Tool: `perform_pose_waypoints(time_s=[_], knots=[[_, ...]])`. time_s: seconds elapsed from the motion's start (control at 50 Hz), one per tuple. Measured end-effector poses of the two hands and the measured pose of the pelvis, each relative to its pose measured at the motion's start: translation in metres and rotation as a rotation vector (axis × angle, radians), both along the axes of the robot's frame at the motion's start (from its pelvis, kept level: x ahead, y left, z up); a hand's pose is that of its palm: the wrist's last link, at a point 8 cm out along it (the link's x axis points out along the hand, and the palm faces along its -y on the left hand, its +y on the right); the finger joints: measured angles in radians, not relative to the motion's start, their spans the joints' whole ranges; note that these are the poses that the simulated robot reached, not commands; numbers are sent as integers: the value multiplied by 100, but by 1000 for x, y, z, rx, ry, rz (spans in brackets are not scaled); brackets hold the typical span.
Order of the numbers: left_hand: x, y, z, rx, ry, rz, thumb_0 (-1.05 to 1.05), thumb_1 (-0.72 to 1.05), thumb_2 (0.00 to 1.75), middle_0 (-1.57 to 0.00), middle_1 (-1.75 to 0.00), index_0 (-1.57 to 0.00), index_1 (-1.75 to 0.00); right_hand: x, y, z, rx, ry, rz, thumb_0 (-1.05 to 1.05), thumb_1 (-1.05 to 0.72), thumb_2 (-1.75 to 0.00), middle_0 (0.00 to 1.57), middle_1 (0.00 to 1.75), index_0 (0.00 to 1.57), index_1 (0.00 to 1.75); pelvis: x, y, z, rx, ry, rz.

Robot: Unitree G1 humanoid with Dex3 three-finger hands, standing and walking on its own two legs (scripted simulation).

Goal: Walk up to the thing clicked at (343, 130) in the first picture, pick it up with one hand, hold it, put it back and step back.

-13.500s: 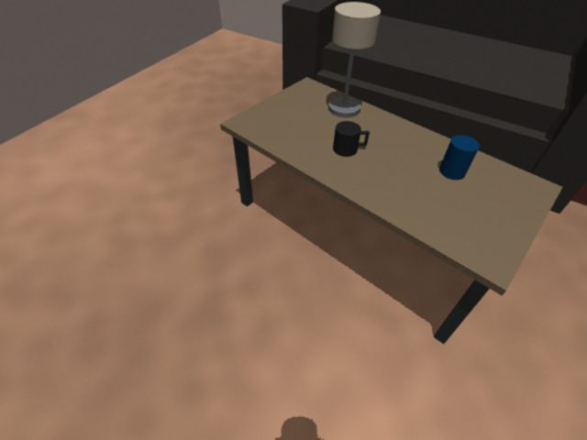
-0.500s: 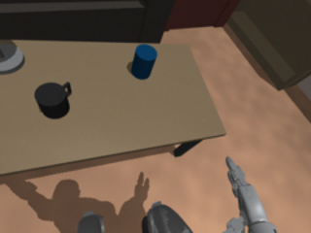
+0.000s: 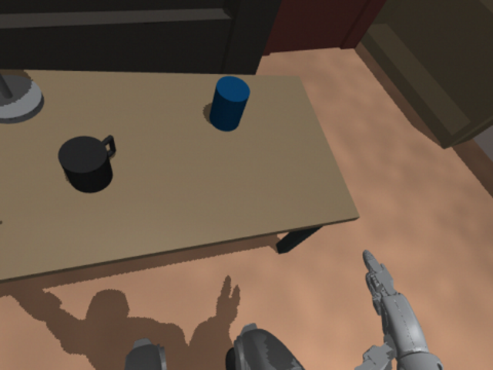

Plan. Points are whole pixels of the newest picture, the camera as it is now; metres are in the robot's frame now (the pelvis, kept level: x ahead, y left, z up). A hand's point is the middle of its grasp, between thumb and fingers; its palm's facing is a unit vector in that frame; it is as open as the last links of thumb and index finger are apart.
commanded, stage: go down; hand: left
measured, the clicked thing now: (93, 160) +0.59 +0.20 -0.19
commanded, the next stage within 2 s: none
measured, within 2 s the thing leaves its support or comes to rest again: neither
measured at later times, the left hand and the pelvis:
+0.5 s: hand out of the picture +0.47 +0.40 +0.10, palm faces +0.26 -0.97 -0.01, open 17.0 cm; pelvis +0.00 +0.00 +0.00, yaw +0 degrees
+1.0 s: hand out of the picture +0.47 +0.40 +0.11, palm faces +0.26 -0.97 -0.01, open 16.9 cm; pelvis +0.00 +0.01 +0.00, yaw +0 degrees
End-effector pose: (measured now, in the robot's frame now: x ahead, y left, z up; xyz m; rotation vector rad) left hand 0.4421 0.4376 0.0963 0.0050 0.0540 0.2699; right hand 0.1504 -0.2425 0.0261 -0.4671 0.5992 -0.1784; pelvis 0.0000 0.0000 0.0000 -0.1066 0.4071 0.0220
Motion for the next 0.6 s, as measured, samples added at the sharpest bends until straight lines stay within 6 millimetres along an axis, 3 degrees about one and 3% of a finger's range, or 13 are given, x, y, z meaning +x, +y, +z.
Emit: perform_pose_waypoints(time_s=[0.32, 0.6], knots=[[-6, 4, -12, -6, 9, -5, -1, -45, 13, -2, -9, -3, -9, 2, 8, 0, 6, -15, 24, -1, 54, -5, 6, 5, 6, 5, -3, 3, -3, -2, 7, -2], [-2, 6, 6, 7, 11, -10, -1, -44, 14, -2, -9, -3, -9, 1, 9, -2, 16, -22, 6, -1, 54, -5, 6, 5, 6, 5, -4, 5, -1, -5, -1, -1]])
